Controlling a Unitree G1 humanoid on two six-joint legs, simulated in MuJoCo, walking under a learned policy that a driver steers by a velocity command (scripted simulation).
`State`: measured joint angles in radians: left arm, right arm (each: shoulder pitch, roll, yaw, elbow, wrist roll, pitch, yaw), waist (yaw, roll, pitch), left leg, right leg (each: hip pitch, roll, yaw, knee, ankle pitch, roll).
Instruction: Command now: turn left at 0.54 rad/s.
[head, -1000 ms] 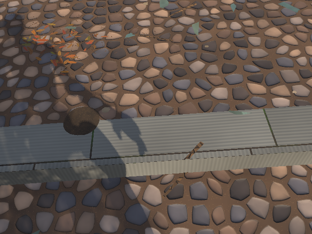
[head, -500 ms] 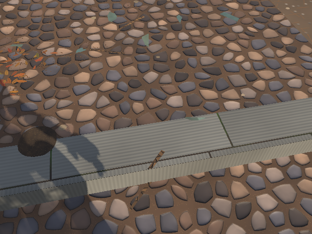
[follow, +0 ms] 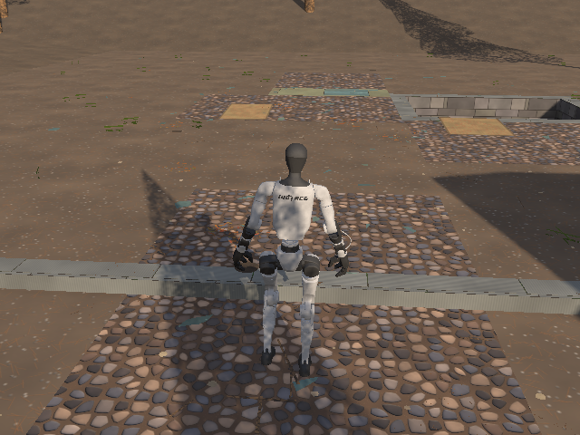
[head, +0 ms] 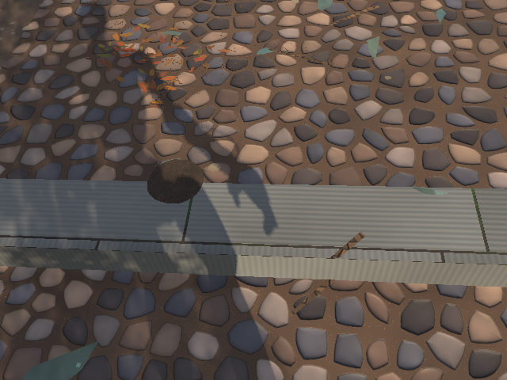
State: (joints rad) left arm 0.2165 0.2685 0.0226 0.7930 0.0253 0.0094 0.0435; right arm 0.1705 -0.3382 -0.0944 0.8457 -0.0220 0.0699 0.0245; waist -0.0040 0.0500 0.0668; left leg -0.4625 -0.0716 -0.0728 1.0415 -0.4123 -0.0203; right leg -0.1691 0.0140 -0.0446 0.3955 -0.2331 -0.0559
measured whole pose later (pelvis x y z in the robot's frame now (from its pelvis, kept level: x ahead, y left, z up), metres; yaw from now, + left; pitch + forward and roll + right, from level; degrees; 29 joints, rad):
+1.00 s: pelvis +0.12 -0.06 +0.00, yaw -14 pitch +1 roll +1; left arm 0.35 0.25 0.05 0.88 0.00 -0.05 -0.03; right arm 0.17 -0.30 -0.04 0.84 -0.05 -0.04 0.04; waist 0.02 0.05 0.03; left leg -0.53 0.07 0.01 1.01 -0.23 0.00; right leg -0.09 0.09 0.04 0.31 -0.23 -0.11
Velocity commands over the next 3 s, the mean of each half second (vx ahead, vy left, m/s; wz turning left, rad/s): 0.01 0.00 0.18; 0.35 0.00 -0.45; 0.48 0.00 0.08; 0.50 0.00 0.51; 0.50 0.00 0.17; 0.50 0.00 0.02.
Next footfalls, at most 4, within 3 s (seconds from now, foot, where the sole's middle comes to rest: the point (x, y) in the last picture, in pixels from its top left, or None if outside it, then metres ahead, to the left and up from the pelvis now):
0.28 left None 0.02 0.12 -0.78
0.80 right None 0.10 -0.12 -0.78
1.30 left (321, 372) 0.48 -0.08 -0.78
1.78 right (407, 319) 0.61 -0.33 -0.78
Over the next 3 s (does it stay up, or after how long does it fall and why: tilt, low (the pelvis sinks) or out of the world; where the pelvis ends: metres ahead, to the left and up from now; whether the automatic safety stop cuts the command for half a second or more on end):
stays up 1.22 -0.20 0.12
